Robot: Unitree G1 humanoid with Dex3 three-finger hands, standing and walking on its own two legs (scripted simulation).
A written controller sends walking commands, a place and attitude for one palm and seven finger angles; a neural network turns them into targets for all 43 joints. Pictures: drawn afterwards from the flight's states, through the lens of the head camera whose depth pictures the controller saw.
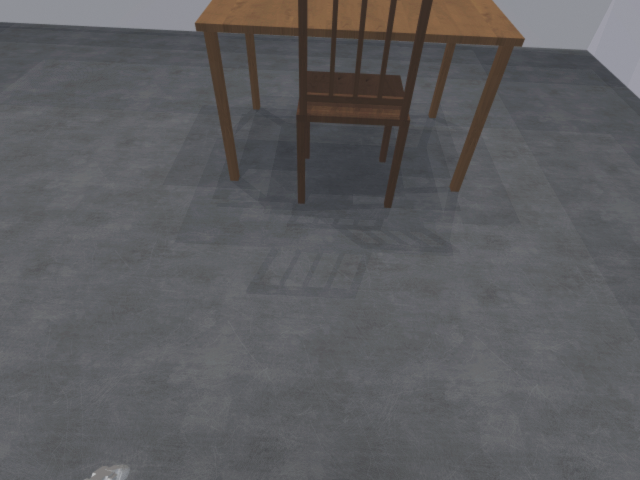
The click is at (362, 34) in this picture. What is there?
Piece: chair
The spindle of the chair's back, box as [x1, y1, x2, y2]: [353, 0, 367, 96]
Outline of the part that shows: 367,0 362,0 353,96 357,96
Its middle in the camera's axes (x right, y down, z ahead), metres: +0.13 -0.66 +1.33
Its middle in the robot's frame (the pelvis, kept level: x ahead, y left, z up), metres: +1.44 -0.07 -0.04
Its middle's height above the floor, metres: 0.73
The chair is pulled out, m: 0.00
